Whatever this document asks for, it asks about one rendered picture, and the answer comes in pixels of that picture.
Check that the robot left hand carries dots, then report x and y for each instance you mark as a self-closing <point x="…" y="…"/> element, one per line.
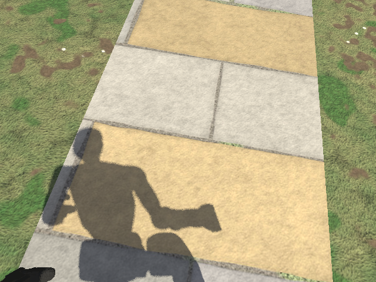
<point x="39" y="274"/>

